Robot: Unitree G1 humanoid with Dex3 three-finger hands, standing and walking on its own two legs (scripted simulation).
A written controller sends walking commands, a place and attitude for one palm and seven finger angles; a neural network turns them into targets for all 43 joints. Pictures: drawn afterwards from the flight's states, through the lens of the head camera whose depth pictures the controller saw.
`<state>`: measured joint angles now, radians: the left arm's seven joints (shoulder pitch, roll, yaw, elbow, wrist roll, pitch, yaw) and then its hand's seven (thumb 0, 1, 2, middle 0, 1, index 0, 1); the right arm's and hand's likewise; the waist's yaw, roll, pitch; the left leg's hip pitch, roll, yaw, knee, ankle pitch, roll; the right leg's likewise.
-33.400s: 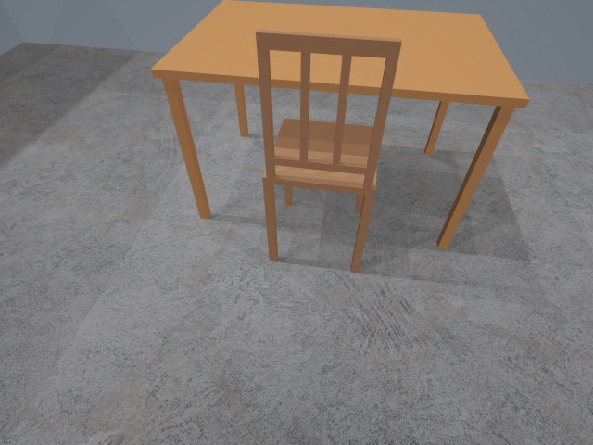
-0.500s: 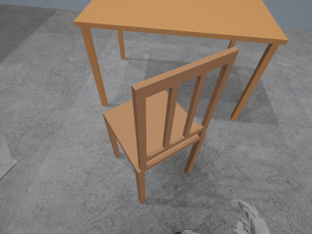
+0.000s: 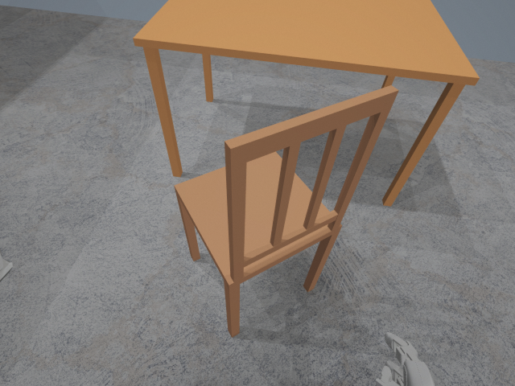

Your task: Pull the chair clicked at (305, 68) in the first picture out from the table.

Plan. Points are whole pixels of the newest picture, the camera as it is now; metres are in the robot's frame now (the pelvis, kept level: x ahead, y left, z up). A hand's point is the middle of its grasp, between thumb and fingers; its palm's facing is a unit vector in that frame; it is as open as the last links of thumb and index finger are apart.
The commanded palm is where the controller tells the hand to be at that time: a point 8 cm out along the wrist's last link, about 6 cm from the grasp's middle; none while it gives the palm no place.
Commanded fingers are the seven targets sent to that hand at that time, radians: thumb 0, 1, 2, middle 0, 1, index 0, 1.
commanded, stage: step back with the hand held close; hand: left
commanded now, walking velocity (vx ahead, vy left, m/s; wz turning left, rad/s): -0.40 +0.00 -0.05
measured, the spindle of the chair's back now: (282, 201) +0.49 -0.02 -0.04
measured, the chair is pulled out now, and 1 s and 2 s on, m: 0.48 0.48 0.48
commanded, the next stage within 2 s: stop stepping back and stand still in 0.40 s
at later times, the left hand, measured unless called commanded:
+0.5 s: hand out of the picture +0.10 +0.25 +0.17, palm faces +0.33 -0.79 -0.52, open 7.4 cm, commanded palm +0.05 +0.29 +0.19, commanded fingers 0.00 0.90 0.90 -0.20 -0.30 -0.20 -0.30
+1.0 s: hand out of the picture +0.00 +0.24 +0.18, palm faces +0.35 -0.83 -0.44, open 7.4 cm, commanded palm -0.07 +0.29 +0.19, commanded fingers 0.00 0.90 0.90 -0.20 -0.30 -0.20 -0.30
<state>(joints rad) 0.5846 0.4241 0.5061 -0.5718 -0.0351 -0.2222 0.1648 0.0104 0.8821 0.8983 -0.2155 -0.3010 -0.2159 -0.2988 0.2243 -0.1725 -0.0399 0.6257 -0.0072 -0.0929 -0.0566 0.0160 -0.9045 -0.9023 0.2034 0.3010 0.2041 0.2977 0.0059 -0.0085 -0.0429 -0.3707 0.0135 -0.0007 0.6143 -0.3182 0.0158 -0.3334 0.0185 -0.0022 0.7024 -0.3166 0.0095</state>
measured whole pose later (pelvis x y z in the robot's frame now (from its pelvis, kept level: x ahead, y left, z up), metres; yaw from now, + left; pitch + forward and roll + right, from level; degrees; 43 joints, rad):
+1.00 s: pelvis -0.22 +0.00 +0.00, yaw -3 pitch -1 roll +0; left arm 0.54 0.43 0.42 -0.46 0.00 -0.20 0.15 0.01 0.88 0.90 -0.21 -0.30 -0.21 -0.30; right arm 0.33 -0.22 -0.04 0.62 0.01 -0.15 -0.05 0.02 -0.91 -0.90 0.20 0.30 0.20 0.30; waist -0.08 -0.05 -0.08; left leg -0.15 -0.02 0.06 0.54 -0.37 0.05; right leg -0.54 0.01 -0.03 1.17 -0.38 0.00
